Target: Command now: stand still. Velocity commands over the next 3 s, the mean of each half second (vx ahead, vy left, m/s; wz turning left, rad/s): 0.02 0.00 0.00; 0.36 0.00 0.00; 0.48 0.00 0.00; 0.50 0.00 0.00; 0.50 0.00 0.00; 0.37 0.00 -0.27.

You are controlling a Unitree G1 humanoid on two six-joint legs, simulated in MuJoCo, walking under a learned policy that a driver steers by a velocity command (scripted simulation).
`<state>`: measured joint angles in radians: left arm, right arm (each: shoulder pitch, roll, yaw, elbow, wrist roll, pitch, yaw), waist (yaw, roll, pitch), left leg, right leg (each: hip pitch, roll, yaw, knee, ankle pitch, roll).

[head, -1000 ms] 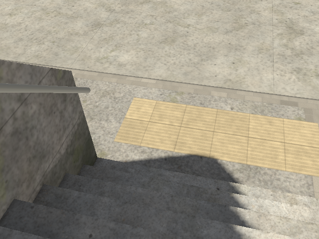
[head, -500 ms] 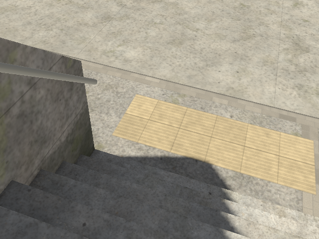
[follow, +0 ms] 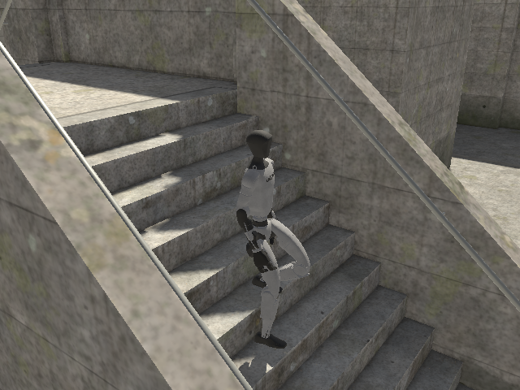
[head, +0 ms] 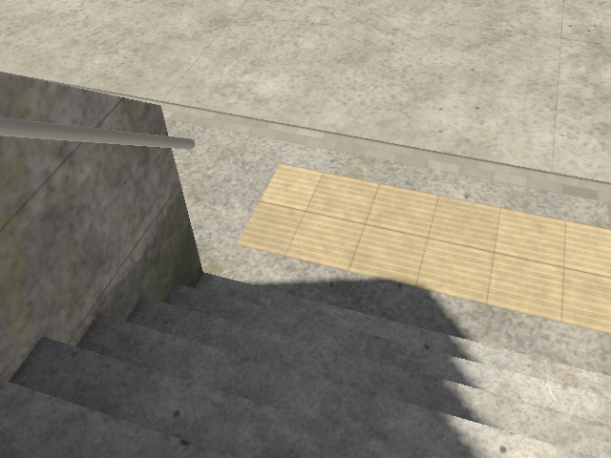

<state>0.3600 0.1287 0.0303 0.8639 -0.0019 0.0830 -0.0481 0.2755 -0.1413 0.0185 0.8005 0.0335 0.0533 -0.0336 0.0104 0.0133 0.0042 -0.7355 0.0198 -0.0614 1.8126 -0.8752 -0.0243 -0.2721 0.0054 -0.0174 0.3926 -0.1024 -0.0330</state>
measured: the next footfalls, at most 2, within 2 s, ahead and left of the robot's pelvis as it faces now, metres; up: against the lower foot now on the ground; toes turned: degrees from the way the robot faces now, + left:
left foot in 0.24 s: -0.03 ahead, +0.09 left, +0.22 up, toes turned +2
left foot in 1.44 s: +0.16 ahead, +0.24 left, +0.15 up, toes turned +8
